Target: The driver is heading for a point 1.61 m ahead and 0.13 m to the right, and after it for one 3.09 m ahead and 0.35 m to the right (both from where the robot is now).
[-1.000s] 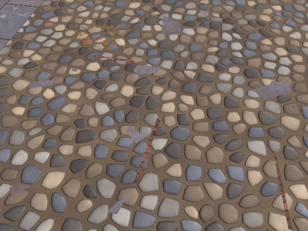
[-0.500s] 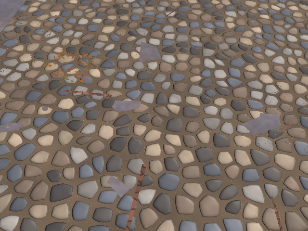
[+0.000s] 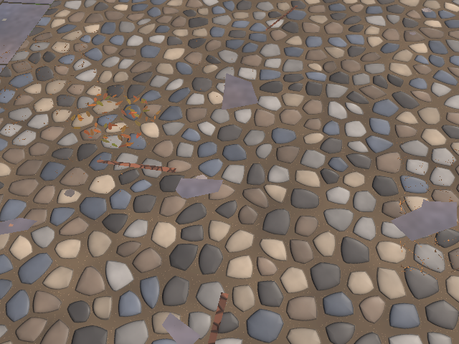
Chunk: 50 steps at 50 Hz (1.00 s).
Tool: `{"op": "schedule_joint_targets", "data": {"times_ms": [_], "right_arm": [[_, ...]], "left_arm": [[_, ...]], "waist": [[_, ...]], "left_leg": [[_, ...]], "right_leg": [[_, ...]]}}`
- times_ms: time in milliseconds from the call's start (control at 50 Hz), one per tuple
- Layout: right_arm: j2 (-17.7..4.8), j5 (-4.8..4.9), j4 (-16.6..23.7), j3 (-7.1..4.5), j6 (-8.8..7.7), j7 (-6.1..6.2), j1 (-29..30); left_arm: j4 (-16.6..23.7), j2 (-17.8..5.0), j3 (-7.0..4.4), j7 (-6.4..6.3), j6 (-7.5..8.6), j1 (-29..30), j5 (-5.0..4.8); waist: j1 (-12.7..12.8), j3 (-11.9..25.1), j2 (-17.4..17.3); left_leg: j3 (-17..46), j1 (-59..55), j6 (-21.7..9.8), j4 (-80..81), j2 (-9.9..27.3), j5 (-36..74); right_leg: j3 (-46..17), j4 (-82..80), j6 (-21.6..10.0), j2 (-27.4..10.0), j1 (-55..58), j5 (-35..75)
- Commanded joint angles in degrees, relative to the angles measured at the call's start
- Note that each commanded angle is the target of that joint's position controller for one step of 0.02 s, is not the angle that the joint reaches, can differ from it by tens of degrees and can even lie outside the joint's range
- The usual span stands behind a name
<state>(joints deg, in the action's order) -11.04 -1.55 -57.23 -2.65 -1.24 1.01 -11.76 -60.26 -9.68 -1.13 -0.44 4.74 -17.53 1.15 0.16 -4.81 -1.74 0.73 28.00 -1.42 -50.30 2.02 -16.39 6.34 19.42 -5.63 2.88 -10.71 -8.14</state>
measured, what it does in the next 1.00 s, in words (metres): steps on the spot: left foot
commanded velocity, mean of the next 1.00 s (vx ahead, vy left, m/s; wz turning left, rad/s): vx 0.03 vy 0.00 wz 0.00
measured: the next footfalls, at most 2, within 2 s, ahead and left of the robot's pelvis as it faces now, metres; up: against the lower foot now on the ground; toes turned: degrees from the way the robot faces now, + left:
left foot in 0.16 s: +0.11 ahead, +0.13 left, +0.00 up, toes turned +1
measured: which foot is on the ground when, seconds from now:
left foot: up 0.00-0.14, down 0.16-1.00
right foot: down 0.00-1.00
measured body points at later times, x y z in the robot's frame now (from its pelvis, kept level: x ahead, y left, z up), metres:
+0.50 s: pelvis +0.05 +0.03 +0.00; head +0.05 +0.04 +0.45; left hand +0.04 +0.25 -0.16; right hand +0.05 -0.18 -0.16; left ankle +0.07 +0.13 -0.75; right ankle +0.03 -0.06 -0.75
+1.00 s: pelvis +0.05 +0.04 +0.00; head +0.05 +0.04 +0.45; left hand +0.01 +0.24 -0.17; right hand +0.03 -0.17 -0.16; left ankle +0.07 +0.13 -0.75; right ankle +0.03 -0.06 -0.75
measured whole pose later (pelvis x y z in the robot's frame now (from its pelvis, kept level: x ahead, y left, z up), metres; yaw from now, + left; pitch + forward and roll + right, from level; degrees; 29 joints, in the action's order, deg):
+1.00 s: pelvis +0.05 +0.04 +0.00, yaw -1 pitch -2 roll +0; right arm -6.7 -0.3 -66.8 0.7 -0.8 2.4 -17.8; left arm -67.1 -6.4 1.0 -2.7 0.7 -19.8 0.6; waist 0.0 -1.3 0.4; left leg -2.7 9.8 -2.7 -21.6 -1.9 -10.3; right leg 4.3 21.9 -1.5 0.0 -6.3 -14.1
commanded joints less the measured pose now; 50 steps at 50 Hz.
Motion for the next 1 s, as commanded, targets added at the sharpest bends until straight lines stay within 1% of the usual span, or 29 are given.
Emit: {"op": "schedule_joint_targets", "data": {"times_ms": [20, 80, 100, 120, 140, 160, 180, 200, 220, 240, 260, 280, 300, 320, 360, 500, 640, 1000], "right_arm": [[-0.96, 0.40, -1.30, 0.36, 1.18, 0.47, -7.46], [-1.48, 0.59, -1.56, 0.73, 1.34, 0.89, -5.09], [-1.37, 0.54, -1.81, 0.90, 1.23, 1.01, -4.89], [-0.91, 0.42, -2.37, 1.16, 0.99, 1.14, -5.64], [-1.51, 0.20, -2.69, 1.32, 0.57, 1.34, -5.92], [-3.90, -0.11, -3.28, 1.01, -0.09, 1.63, -7.59], [-6.45, 0.33, -3.16, 0.82, -0.52, 1.73, -6.01], [-3.64, 1.17, -3.72, 1.40, -0.45, 1.28, -4.70], [-1.54, 1.20, -3.65, 1.86, -0.48, 0.97, -3.70], [-1.34, 1.30, -3.80, 1.90, -0.49, 0.94, -3.55], [-1.48, 1.33, -4.29, 1.91, -0.45, 1.18, -4.23], [-1.47, 1.47, -4.79, 1.91, -0.45, 1.45, -4.94], [-1.53, 1.55, -5.14, 1.87, -0.42, 1.53, -5.35], [-1.50, 1.51, -5.34, 1.86, -0.40, 1.54, -5.55], [-1.36, 1.36, -5.70, 1.90, -0.31, 1.53, -5.75], [-0.92, 1.23, -7.15, 2.13, -0.14, 1.60, -6.85], [-0.39, 1.18, -8.24, 2.45, 0.09, 1.61, -8.10], [0.49, 1.24, -9.37, 2.88, 0.33, 1.48, -10.21]], "left_arm": [[1.99, -6.22, -0.37, -0.27, 0.40, -0.30, 0.16], [1.09, -6.04, -0.08, -0.59, -0.69, -1.67, 0.33], [0.98, -5.76, 0.07, -0.79, -1.08, -1.48, 0.24], [0.98, -5.57, 0.20, -1.01, -1.46, -0.66, -0.12], [0.71, -5.29, 0.28, -1.20, -1.72, -1.27, -0.19], [0.75, -4.60, 0.39, -1.29, -1.82, -2.81, -0.08], [-0.08, -2.15, 0.57, -1.12, -2.05, -8.57, -0.70], [-1.83, -0.76, 1.03, -1.33, -2.79, -9.74, -0.83], [-1.96, -2.30, 0.64, -1.53, -3.17, -7.80, -0.62], [-1.84, -3.35, 0.31, -1.59, -3.34, -6.26, -0.47], [-1.65, -3.84, 0.15, -1.54, -3.43, -5.17, -0.50], [-1.63, -3.66, 0.19, -1.46, -3.45, -4.76, -0.49], [-1.93, -2.92, 0.42, -1.49, -3.39, -4.72, -0.53], [-2.26, -2.49, 0.54, -1.58, -3.34, -4.63, -0.58], [-2.88, -2.16, 0.62, -1.81, -3.42, -4.33, -0.61], [-4.44, -1.61, 0.89, -2.17, -3.85, -4.42, -0.61], [-5.55, -1.37, 1.19, -2.32, -4.04, -5.16, -0.61], [-6.85, -0.07, 1.73, -2.36, -3.88, -7.42, -0.56]], "waist": [[-2.17, 7.04, 8.18], [-0.97, 6.00, 7.52], [-1.00, 5.22, 7.01], [-1.86, 4.42, 5.95], [-2.06, 3.53, 3.81], [-1.11, 3.96, 0.77], [3.21, 3.12, -4.29], [2.54, 2.50, -5.87], [1.99, 0.34, -4.69], [1.31, 0.38, -3.65], [1.00, 0.99, -3.43], [0.88, 1.32, -2.77], [0.79, 1.70, -1.63], [0.67, 1.81, -0.42], [0.48, 1.57, 0.81], [0.25, 1.13, 1.64], [0.13, 0.40, 1.59], [-0.17, -0.74, 1.77]], "left_leg": [[-2.21, -11.25, 0.26, 6.94, -0.50, 3.78], [-2.26, -13.65, 0.10, 12.53, -0.34, 2.45], [-2.32, -14.98, -0.13, 15.66, -0.29, 1.96], [-2.50, -17.83, -0.47, 21.35, -0.25, 4.30], [-0.54, -21.12, -0.72, 27.71, 1.11, 9.61], [4.11, -24.84, -1.15, 29.24, 5.71, 17.65], [8.60, -23.91, -3.74, 28.47, 9.85, 25.27], [8.41, -16.93, -4.95, 29.83, 9.86, 20.44], [7.24, -13.88, -3.50, 30.79, 7.48, 15.86], [5.74, -13.63, -2.38, 31.08, 5.67, 14.16], [4.93, -14.62, -1.85, 31.30, 4.60, 14.11], [4.61, -15.75, -1.73, 31.40, 4.26, 14.28], [4.49, -16.95, -1.79, 31.34, 4.20, 14.68], [4.53, -17.66, -1.92, 31.27, 4.32, 15.14], [4.55, -17.97, -2.09, 31.40, 4.41, 15.27], [4.32, -18.06, -2.14, 32.11, 4.05, 14.65], [4.21, -17.87, -2.14, 32.63, 3.70, 13.07], [4.23, -17.01, -2.05, 33.06, 3.19, 9.51]], "right_leg": [[-5.53, -3.42, -5.76, -13.77, -2.40, 36.62], [-8.29, -3.35, -6.07, -14.97, -2.62, 23.67], [-9.36, -2.95, -5.87, -15.24, -3.09, 18.57], [-9.80, -1.89, -4.90, -14.73, -4.19, 12.74], [-10.21, -0.95, -2.81, -13.50, -5.65, 6.82], [-9.90, 0.93, -0.68, -11.43, -7.27, 1.71], [-7.27, 0.77, 0.94, -6.75, -7.85, -5.32], [-6.09, -0.99, 1.79, -5.53, -1.50, -7.59], [-6.87, -1.20, 2.14, -6.01, 0.94, -4.71], [-7.36, -0.93, 2.06, -6.71, 2.25, -2.04], [-7.68, -0.78, 1.91, -7.35, 2.65, -0.48], [-7.88, -1.03, 1.95, -7.77, 2.40, 0.13], [-7.95, -1.32, 2.09, -7.99, 2.15, 0.09], [-7.91, -1.58, 2.27, -8.01, 2.03, -0.10], [-7.86, -1.92, 2.53, -8.05, 2.12, -0.44], [-7.87, -1.93, 2.74, -8.46, 2.68, -0.34], [-7.99, -1.88, 2.83, -8.72, 2.15, -1.03], [-8.29, -2.12, 2.86, -8.88, 0.46, -2.82]]}}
